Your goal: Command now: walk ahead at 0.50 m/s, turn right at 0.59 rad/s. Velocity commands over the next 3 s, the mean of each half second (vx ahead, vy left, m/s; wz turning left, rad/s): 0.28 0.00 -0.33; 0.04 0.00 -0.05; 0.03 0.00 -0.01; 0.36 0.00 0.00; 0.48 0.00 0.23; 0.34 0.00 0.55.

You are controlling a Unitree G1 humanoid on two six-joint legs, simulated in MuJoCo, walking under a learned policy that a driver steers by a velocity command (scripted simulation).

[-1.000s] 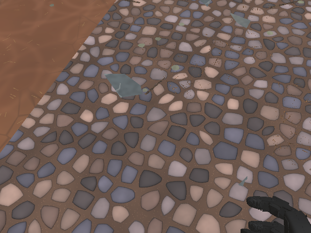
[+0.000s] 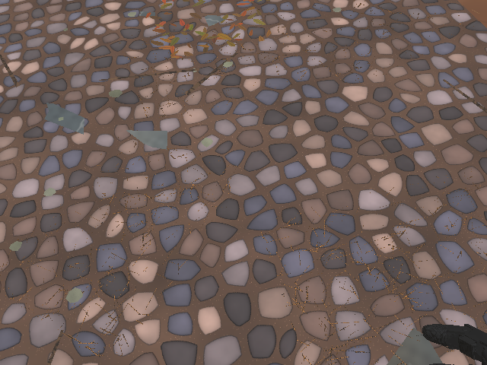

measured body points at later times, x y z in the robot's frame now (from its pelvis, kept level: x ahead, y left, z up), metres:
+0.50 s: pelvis +0.19 +0.03 +0.00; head +0.22 +0.02 +0.45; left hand +0.41 +0.24 -0.10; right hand +0.24 -0.25 -0.13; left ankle +0.21 +0.14 -0.74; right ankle +0.23 -0.11 -0.74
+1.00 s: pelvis +0.23 +0.00 -0.01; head +0.24 +0.00 +0.44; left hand +0.42 +0.21 -0.12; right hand +0.27 -0.27 -0.15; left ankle +0.21 +0.14 -0.74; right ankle +0.23 -0.11 -0.74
